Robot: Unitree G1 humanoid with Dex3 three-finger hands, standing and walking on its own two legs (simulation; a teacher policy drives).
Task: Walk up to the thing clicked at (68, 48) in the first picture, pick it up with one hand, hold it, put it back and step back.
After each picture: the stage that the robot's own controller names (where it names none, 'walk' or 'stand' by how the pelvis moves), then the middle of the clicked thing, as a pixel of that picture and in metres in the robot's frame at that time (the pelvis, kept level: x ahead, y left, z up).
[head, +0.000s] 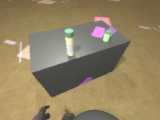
stand; (70, 43) +0.62 +0.20 +0.05
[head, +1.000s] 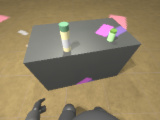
walk; (65, 38) +0.61 +0.24 +0.09
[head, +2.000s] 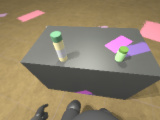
walk; (60, 48) +0.49 +0.26 +0.09
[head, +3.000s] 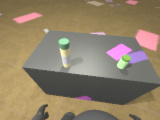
stand; (65, 54) +0.47 +0.20 +0.06
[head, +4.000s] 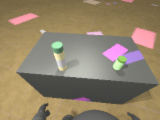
stand; (60, 58) +0.44 +0.23 +0.05
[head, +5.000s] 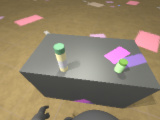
stand; (61, 59) +0.44 +0.22 +0.05
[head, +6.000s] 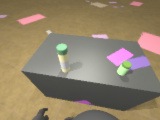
stand; (64, 59) +0.44 +0.21 +0.05
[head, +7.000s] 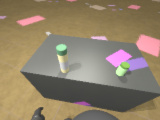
stand; (63, 60) +0.43 +0.22 +0.05
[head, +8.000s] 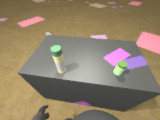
stand; (59, 60) +0.43 +0.24 +0.05
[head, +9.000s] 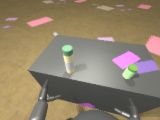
rise first; (69, 60) +0.44 +0.19 +0.05
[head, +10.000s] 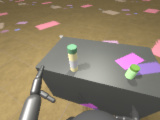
go down; (73, 59) +0.47 +0.18 +0.05
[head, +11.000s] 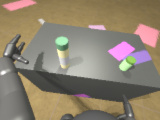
go down; (63, 55) +0.44 +0.16 +0.07
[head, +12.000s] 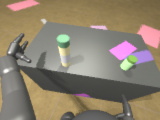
approach; (65, 52) +0.46 +0.16 +0.07
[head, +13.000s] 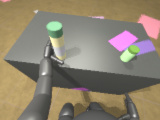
close in; (58, 44) +0.47 +0.18 +0.12
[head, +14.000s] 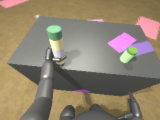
lift; (57, 47) +0.45 +0.19 +0.12
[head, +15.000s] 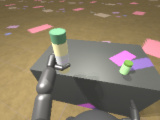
lift; (61, 54) +0.33 +0.17 +0.25
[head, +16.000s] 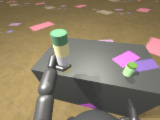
hold; (62, 54) +0.32 +0.16 +0.24
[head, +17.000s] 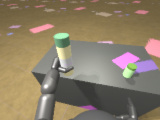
hold; (65, 57) +0.33 +0.15 +0.22
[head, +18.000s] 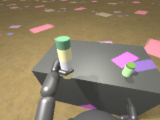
hold; (65, 59) +0.32 +0.15 +0.20
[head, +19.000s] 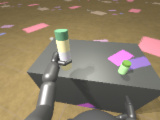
crouch; (64, 51) +0.39 +0.16 +0.21
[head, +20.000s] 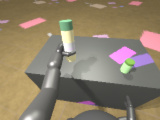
lower; (68, 42) +0.46 +0.13 +0.22
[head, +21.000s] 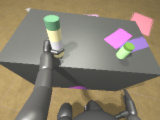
lower; (55, 39) +0.50 +0.18 +0.12
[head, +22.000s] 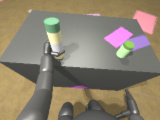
lower; (56, 41) +0.49 +0.17 +0.12
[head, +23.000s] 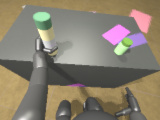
lower; (48, 37) +0.50 +0.20 +0.13
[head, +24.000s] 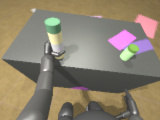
rest; (56, 41) +0.48 +0.19 +0.12
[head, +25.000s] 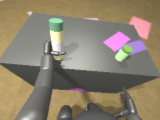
open; (57, 41) +0.50 +0.17 +0.12
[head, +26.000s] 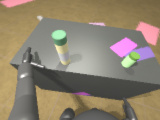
sink last; (63, 50) +0.45 +0.17 +0.10
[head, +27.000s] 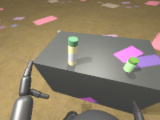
stand; (72, 52) +0.50 +0.18 +0.08
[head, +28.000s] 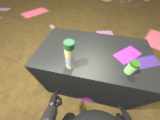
stand; (69, 55) +0.45 +0.16 +0.06
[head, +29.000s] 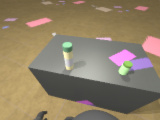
stand; (68, 57) +0.48 +0.19 +0.05
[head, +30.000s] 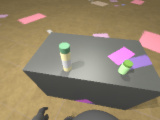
stand; (66, 58) +0.45 +0.19 +0.05
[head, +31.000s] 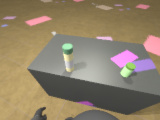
stand; (69, 59) +0.45 +0.18 +0.05
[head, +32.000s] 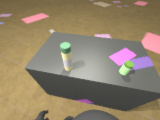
stand; (67, 58) +0.45 +0.19 +0.05
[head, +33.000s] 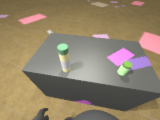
stand; (65, 59) +0.44 +0.20 +0.05
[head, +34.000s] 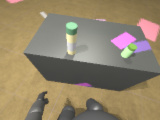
walk; (71, 40) +0.54 +0.15 +0.07
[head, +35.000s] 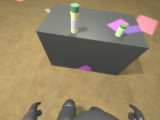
walk; (74, 20) +0.81 +0.22 +0.07
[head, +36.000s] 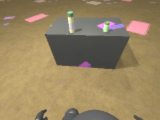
stand; (71, 22) +1.09 +0.29 +0.07
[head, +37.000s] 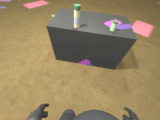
stand; (76, 17) +1.06 +0.20 +0.06
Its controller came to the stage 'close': yes
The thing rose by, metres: 0.20
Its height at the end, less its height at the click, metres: +0.00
